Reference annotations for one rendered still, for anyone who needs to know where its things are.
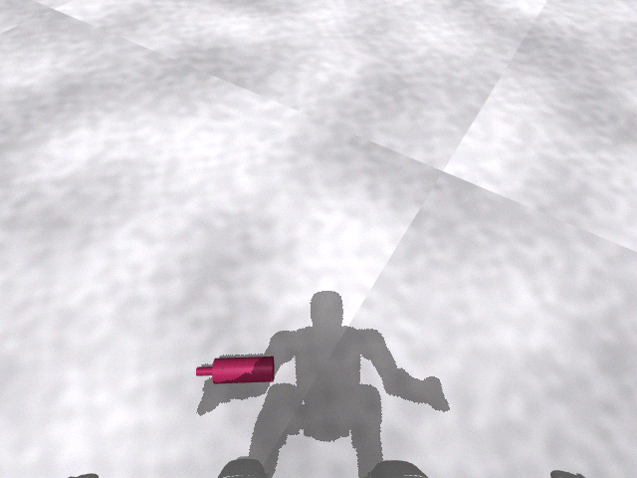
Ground bottle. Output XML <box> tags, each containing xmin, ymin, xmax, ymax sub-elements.
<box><xmin>196</xmin><ymin>357</ymin><xmax>274</xmax><ymax>384</ymax></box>

